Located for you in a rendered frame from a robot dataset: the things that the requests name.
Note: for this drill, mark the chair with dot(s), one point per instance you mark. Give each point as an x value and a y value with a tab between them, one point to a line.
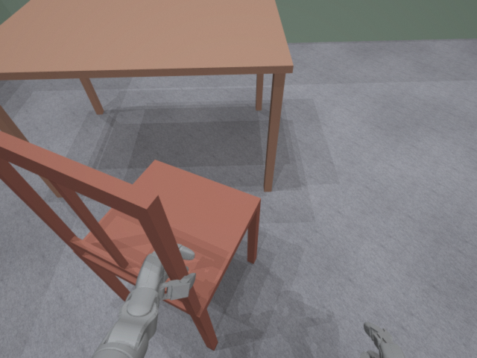
164	207

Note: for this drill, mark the table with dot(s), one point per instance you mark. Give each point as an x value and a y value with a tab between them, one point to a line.
62	39

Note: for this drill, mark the robot right hand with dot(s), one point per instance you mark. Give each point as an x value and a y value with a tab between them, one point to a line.
383	340

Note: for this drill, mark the left robot forearm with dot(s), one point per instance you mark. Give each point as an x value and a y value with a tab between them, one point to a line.
137	324

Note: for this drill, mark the robot left hand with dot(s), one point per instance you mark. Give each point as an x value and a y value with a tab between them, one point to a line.
152	274

